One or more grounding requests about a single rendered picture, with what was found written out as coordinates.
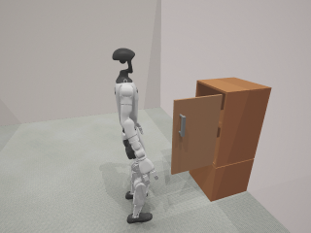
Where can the right robot thigh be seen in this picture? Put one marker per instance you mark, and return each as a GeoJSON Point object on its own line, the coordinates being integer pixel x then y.
{"type": "Point", "coordinates": [131, 155]}

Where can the robot left hand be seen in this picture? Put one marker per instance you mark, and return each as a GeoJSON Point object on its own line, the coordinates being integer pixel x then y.
{"type": "Point", "coordinates": [139, 127]}

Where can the robot right hand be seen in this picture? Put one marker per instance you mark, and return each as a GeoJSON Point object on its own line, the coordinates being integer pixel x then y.
{"type": "Point", "coordinates": [146, 166]}

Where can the right robot forearm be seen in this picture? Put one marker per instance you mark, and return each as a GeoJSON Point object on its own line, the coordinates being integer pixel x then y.
{"type": "Point", "coordinates": [131, 135]}

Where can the robot left shin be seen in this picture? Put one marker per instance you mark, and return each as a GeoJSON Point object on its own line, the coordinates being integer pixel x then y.
{"type": "Point", "coordinates": [133, 177]}

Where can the cupboard door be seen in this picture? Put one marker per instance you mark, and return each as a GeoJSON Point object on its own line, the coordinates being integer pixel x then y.
{"type": "Point", "coordinates": [197, 148]}

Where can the right robot upper arm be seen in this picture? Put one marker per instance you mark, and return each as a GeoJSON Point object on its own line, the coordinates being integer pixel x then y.
{"type": "Point", "coordinates": [126, 96]}

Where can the handle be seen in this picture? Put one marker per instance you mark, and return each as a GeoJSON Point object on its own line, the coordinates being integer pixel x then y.
{"type": "Point", "coordinates": [183, 125]}

